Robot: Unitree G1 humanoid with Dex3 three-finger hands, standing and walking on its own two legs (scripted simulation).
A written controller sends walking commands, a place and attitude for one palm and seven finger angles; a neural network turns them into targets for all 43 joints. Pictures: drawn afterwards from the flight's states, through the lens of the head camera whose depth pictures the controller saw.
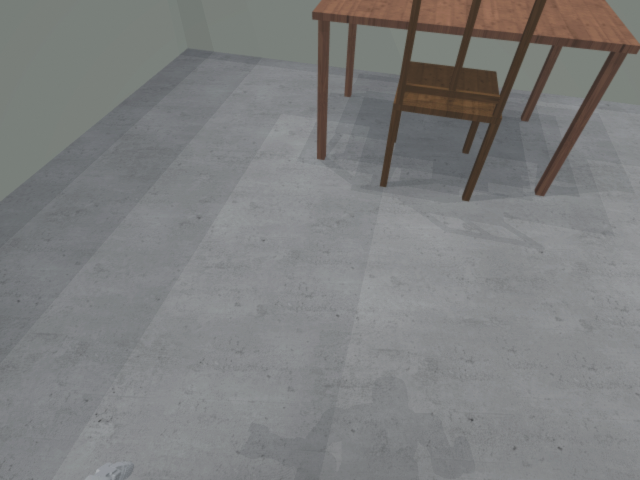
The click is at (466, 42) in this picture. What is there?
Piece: chair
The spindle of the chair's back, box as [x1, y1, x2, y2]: [449, 0, 480, 90]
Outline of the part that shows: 480,0 473,0 449,86 449,89 455,90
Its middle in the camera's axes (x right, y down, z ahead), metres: +0.52 -0.70 +1.39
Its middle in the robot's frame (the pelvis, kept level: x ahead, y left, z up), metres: +1.53 -0.46 -0.06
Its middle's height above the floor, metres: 0.71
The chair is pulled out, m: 0.00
